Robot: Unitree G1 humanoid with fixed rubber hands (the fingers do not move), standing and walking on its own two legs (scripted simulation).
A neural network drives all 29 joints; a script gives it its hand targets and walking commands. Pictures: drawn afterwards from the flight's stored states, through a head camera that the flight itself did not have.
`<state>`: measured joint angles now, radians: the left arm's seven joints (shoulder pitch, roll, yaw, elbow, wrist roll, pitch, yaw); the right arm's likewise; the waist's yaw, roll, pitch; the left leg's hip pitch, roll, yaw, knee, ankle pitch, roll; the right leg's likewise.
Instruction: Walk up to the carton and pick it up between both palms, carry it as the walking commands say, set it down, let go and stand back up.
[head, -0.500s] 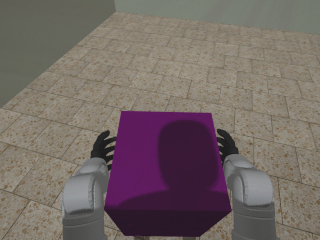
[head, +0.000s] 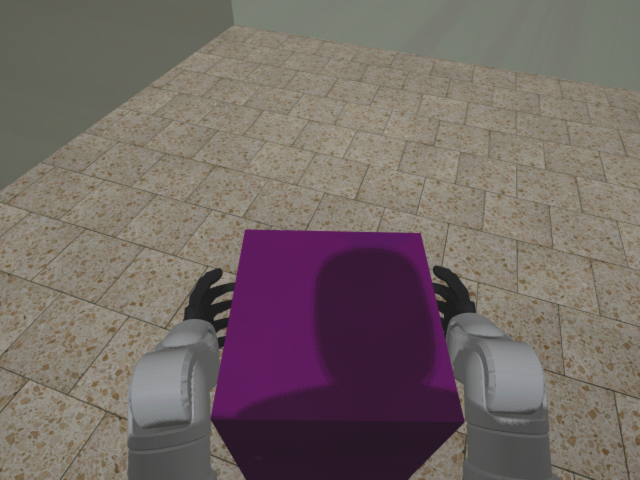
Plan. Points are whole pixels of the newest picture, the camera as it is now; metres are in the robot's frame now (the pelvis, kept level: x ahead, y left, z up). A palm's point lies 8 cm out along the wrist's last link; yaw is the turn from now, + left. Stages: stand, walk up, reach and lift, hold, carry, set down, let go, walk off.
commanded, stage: carry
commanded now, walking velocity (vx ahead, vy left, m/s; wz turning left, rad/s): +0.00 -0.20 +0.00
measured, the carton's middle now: (329, 367) +0.25 +0.01 +0.01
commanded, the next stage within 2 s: none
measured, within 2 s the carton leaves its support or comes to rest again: neither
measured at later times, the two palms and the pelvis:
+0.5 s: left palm (325, 377) +0.22 +0.01 +0.07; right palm (592, 366) +0.22 -0.28 +0.08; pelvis -0.04 -0.14 -0.01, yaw +0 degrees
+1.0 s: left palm (471, 412) +0.18 -0.13 +0.07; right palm out of the picture +0.18 -0.43 +0.08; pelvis -0.09 -0.28 -0.01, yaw +1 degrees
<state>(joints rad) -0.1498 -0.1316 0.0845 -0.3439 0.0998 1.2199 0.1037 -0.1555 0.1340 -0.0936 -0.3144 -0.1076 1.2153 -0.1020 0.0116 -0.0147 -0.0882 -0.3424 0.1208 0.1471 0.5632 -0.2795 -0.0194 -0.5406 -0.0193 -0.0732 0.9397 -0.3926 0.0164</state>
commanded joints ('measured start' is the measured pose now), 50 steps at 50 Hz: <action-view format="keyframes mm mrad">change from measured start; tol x32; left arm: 1 -453 -910 -710 -72 -410 -8 -260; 50 -379 -903 -690 -20 -368 -6 -259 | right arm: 1 -439 900 664 -107 393 -1 269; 50 -412 879 669 -46 408 2 287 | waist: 1 -17 216 -225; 5 -8 220 -255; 8 10 -343 -258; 22 -28 330 -214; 33 -8 228 -245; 36 8 -333 -226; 50 -19 161 -248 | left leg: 1 178 218 -132 -133 510 113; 5 127 169 -73 -13 397 40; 9 -269 -4 -46 515 -414 -49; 19 89 -35 4 -82 13 28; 22 260 458 -547 -256 380 253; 32 168 212 -119 -91 431 79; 36 -272 -20 43 342 -352 -82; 39 -262 -20 -54 588 -300 -34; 48 67 -55 11 -62 -21 25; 50 315 279 -377 -232 153 122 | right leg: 1 30 -5 -30 -144 -26 16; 9 415 -305 229 -540 634 -209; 19 272 -195 98 -466 382 -169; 22 -146 -15 26 -16 -152 -14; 35 431 -199 155 -660 296 -37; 50 -31 -76 20 -264 159 -45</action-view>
